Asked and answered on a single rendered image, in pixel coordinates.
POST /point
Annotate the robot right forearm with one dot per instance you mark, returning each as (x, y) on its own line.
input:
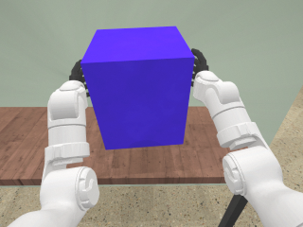
(233, 124)

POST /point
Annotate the carton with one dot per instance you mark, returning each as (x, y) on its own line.
(139, 82)

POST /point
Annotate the robot left upper arm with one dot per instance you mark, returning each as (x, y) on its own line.
(66, 195)

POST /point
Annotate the table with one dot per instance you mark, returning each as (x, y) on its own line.
(24, 137)

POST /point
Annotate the robot right upper arm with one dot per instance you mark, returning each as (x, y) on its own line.
(254, 173)

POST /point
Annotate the left robot hand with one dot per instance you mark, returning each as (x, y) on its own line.
(77, 74)

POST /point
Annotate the right robot hand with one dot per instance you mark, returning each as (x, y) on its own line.
(200, 63)

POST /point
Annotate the robot left forearm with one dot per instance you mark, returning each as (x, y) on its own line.
(66, 123)

